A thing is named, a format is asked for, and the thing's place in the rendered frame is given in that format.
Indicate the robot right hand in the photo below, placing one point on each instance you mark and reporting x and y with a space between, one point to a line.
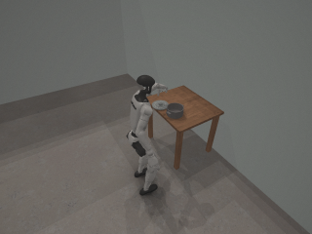
153 161

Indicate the right robot thigh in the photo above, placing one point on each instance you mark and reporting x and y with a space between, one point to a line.
141 152

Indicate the robot torso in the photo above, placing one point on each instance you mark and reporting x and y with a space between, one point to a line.
134 118

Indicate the lid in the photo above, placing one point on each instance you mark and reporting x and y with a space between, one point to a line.
158 106

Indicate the robot left forearm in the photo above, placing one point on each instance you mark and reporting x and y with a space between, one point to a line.
154 87

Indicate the pot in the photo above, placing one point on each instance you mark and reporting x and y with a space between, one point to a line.
175 110

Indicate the robot right upper arm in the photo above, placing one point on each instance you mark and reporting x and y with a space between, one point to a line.
145 113

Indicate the table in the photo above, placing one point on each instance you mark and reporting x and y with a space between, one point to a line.
196 111

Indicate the robot right forearm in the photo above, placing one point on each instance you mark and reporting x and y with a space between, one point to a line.
145 143

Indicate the robot left hand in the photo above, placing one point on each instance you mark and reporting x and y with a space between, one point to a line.
162 87

